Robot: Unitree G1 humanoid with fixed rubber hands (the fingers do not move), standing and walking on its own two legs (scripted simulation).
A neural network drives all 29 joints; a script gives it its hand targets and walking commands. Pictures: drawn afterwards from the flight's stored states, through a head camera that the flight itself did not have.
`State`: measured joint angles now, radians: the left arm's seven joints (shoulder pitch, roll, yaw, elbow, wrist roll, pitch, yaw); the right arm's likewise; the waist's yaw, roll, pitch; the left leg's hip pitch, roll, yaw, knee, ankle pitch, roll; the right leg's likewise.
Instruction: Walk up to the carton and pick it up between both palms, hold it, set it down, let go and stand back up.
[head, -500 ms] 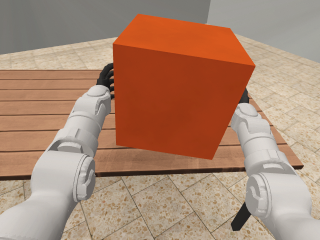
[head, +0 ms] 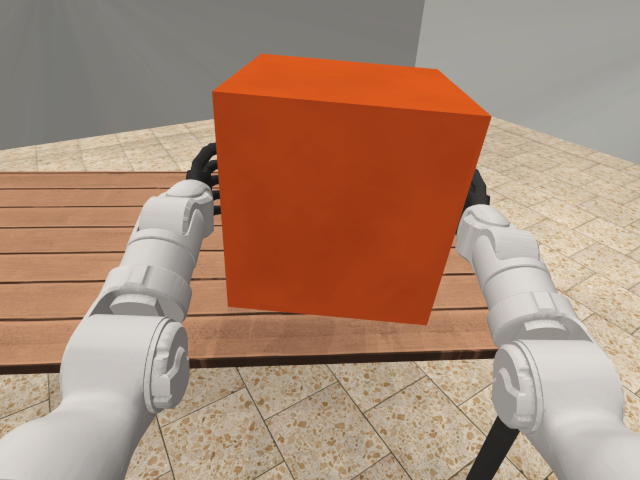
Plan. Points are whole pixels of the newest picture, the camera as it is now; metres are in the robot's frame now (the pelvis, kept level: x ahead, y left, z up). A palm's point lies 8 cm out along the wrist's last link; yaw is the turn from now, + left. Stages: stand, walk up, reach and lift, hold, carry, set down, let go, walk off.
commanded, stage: reach and lift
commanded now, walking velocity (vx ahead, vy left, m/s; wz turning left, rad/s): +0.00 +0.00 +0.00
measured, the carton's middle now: (338, 180) +0.44 -0.02 +0.24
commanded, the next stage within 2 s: hold in 1.16 s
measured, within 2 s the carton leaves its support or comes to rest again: neither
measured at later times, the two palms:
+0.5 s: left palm (197, 192) +0.39 +0.16 +0.25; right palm (474, 206) +0.39 -0.19 +0.23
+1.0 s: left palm (191, 183) +0.38 +0.17 +0.26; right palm (475, 194) +0.38 -0.18 +0.25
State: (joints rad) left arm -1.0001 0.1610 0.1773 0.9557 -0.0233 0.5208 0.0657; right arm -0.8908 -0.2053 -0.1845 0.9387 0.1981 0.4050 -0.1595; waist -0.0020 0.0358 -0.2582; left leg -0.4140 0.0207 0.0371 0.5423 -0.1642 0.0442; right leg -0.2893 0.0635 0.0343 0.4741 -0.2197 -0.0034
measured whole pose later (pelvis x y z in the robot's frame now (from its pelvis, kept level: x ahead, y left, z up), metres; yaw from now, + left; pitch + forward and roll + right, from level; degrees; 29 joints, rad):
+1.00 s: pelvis +0.00 +0.00 +0.00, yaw +0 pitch +2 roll -3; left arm -0.98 0.16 0.18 0.73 -0.02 0.73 0.08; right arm -0.95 -0.27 -0.09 0.84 0.28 0.59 -0.18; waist 0.00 0.04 -0.26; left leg -0.41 0.02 0.04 0.54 -0.16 0.04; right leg -0.29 0.06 0.03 0.46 -0.21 0.00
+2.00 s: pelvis +0.00 +0.01 +0.00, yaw +0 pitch +1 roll -3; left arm -0.98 0.16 0.20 0.66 -0.02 0.80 0.08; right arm -0.95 -0.27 -0.09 0.76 0.28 0.68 -0.19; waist 0.00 0.04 -0.26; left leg -0.41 0.02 0.04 0.54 -0.16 0.04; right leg -0.27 0.06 0.03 0.45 -0.20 0.00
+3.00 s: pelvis +0.00 +0.01 +0.00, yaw +0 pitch +1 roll -3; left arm -0.98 0.16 0.21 0.66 -0.01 0.80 0.08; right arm -0.95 -0.27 -0.09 0.76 0.28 0.68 -0.19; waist 0.00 0.04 -0.26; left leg -0.41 0.02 0.04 0.54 -0.16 0.04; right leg -0.27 0.06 0.03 0.45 -0.20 0.00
